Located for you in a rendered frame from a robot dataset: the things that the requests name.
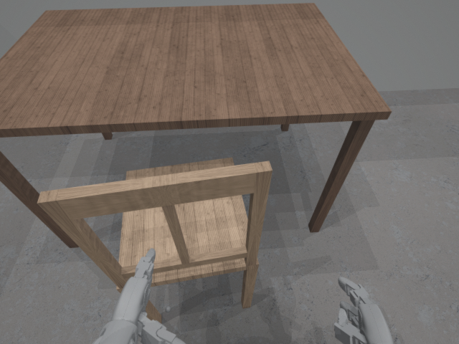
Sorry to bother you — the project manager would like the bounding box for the robot left forearm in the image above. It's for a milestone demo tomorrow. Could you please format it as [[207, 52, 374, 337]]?
[[93, 320, 138, 344]]

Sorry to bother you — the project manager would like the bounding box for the left robot hand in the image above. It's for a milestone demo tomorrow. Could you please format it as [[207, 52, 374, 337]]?
[[111, 248, 186, 344]]

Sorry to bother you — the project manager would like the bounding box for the chair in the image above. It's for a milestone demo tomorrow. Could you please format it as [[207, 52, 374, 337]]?
[[37, 158, 273, 323]]

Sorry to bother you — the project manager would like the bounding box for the right robot hand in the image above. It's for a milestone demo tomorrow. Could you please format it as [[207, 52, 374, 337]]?
[[334, 277, 394, 344]]

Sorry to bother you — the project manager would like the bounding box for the table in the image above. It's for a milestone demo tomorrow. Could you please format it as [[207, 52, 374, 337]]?
[[0, 3, 392, 248]]

